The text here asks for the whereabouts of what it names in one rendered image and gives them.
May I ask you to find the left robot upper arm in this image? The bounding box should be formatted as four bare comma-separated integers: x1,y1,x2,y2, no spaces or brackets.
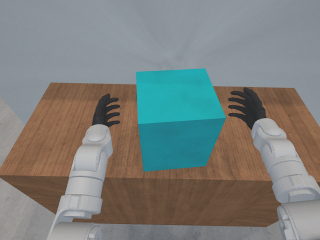
48,221,102,240

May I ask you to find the robot right forearm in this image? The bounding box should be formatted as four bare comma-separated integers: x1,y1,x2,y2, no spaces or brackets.
251,118,320,204

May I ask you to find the robot right hand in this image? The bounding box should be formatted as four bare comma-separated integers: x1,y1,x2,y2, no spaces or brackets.
228,87,267,130

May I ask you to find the robot left hand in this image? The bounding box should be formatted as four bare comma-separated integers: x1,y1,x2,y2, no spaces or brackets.
92,93,120,128

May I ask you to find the carton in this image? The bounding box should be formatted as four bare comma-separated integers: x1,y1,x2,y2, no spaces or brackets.
136,68,226,172

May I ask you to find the right robot upper arm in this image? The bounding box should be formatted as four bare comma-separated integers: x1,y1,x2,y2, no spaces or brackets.
277,199,320,240

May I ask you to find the pedestal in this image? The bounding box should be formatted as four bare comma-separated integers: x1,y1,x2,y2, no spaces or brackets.
0,82,320,227

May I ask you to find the robot left forearm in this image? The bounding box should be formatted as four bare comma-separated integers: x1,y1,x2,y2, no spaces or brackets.
46,124,113,240

